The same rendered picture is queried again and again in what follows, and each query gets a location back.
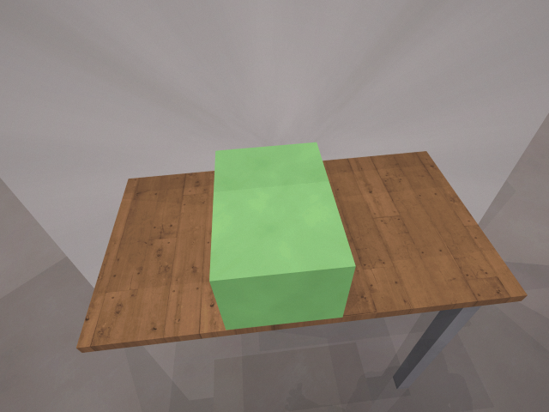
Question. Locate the table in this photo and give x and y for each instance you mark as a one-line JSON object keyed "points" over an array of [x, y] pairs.
{"points": [[415, 245]]}

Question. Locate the carton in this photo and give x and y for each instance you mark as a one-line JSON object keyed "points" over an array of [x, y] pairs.
{"points": [[279, 251]]}

